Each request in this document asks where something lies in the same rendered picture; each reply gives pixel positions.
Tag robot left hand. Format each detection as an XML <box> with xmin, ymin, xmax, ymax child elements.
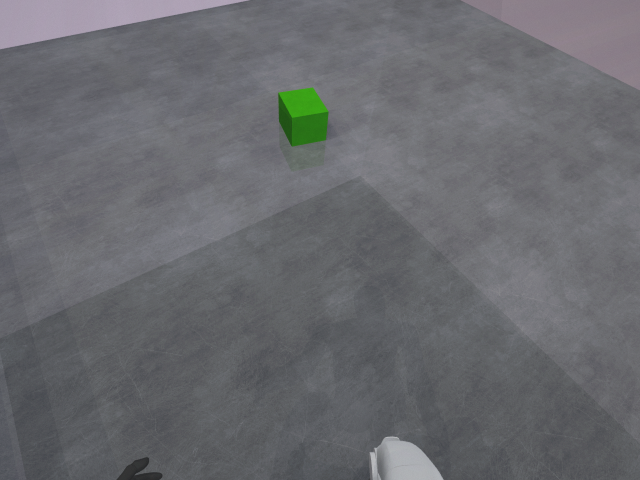
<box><xmin>117</xmin><ymin>457</ymin><xmax>162</xmax><ymax>480</ymax></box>

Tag carton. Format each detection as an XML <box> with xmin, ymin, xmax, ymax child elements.
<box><xmin>278</xmin><ymin>88</ymin><xmax>329</xmax><ymax>147</ymax></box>

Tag right robot shin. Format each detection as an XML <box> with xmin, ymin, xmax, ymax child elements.
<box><xmin>380</xmin><ymin>437</ymin><xmax>400</xmax><ymax>445</ymax></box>

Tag right robot thigh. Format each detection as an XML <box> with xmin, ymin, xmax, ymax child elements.
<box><xmin>369</xmin><ymin>441</ymin><xmax>443</xmax><ymax>480</ymax></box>

